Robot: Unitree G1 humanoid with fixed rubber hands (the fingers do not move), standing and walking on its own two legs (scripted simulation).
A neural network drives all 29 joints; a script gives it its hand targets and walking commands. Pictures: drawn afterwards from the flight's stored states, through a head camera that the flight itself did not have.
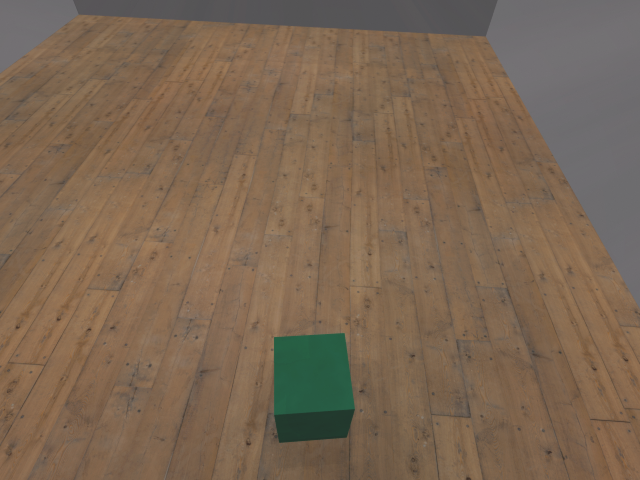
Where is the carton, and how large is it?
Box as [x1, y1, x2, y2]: [274, 333, 354, 442]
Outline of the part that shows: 344,333 274,337 274,416 279,442 346,437 354,406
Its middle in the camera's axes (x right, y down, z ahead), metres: -0.02 +0.42 +1.11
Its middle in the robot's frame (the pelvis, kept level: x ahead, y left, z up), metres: +0.49 +0.00 -0.64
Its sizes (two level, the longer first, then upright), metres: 0.210 0.200 0.250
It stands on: the floor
